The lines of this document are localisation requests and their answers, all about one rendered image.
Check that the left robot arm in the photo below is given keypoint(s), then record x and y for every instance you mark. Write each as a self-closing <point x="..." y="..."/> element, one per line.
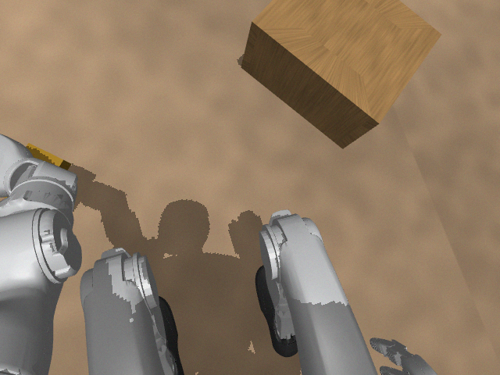
<point x="38" y="252"/>

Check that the right robot foot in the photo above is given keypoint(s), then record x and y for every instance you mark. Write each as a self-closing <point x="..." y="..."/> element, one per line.
<point x="283" y="347"/>

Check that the left robot foot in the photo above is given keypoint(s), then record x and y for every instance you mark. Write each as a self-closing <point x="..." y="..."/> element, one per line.
<point x="171" y="335"/>

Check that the left robot hand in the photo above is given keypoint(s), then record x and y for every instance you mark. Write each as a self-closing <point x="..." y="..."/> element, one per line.
<point x="11" y="151"/>

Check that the right robot hand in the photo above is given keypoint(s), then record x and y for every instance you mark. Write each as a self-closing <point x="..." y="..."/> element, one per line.
<point x="399" y="355"/>

